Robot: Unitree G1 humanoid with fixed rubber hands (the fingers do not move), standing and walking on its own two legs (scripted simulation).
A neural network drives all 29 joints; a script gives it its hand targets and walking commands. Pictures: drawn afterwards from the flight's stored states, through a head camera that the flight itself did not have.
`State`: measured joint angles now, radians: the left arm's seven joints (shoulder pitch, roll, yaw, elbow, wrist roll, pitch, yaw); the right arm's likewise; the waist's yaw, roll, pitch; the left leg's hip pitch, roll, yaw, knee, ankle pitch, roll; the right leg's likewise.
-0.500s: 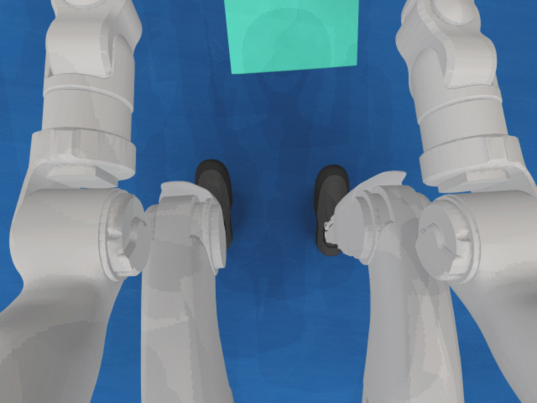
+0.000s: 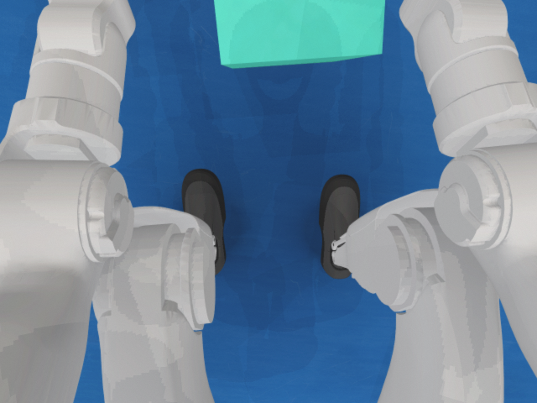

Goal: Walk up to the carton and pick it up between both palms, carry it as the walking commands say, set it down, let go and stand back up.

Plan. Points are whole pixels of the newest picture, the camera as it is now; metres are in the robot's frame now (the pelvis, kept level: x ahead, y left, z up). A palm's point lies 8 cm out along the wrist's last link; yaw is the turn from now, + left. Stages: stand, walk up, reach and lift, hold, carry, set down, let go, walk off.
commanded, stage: reach and lift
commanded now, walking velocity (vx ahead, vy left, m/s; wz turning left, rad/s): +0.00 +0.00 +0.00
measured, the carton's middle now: out of the picture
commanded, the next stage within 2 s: none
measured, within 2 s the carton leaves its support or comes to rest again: leaves its support in 1.72 s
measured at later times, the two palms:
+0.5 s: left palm out of the picture +0.55 +0.19 -0.22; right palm out of the picture +0.56 -0.13 -0.22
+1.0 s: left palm out of the picture +0.57 +0.15 -0.21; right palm out of the picture +0.56 -0.12 -0.22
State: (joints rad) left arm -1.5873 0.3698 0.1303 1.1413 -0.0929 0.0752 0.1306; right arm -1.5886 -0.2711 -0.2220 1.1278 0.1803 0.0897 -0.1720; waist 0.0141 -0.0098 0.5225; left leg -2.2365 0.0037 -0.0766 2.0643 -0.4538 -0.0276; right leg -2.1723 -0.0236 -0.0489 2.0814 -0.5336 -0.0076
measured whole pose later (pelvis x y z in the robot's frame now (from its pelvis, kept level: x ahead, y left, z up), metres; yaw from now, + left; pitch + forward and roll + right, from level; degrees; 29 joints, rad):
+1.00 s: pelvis +0.00 +0.00 -0.01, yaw -1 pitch +35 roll -2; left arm -1.65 0.30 0.21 1.18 -0.05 0.07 0.04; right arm -1.61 -0.27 -0.12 1.15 0.15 0.08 -0.11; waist 0.02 0.00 0.52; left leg -2.26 0.01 -0.08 2.12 -0.48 -0.03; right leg -2.20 0.00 -0.04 2.13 -0.54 0.00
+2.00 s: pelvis -0.01 +0.00 -0.02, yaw -1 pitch +28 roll -3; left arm -1.61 0.29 0.22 1.10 -0.03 0.25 0.22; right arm -1.59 -0.19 -0.12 1.05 0.05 0.29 -0.17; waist 0.06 0.01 0.52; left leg -2.16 -0.02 -0.08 2.15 -0.48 -0.03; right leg -2.10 0.04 -0.02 2.17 -0.55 0.02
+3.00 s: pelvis -0.02 +0.01 +0.04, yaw +1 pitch +19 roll -4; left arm -1.49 0.12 0.26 0.94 -0.02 0.34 0.36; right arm -1.39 -0.07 -0.32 0.77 -0.12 0.44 -0.30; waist 0.05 0.05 0.52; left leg -1.87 -0.04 -0.09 2.03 -0.49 -0.03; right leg -1.79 0.04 -0.01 2.03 -0.57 0.04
